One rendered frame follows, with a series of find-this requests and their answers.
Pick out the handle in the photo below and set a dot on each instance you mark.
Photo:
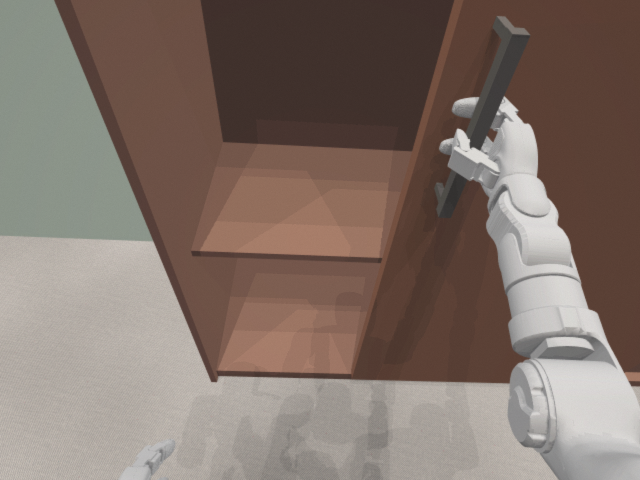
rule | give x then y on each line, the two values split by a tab
511	48

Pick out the robot right forearm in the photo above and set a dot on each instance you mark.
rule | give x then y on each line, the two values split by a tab
550	316

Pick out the robot right upper arm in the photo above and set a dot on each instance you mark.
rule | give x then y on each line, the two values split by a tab
579	415

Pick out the left robot hand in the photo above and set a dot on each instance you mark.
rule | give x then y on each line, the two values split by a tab
148	461

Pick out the right robot hand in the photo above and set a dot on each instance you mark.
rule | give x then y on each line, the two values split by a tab
514	150

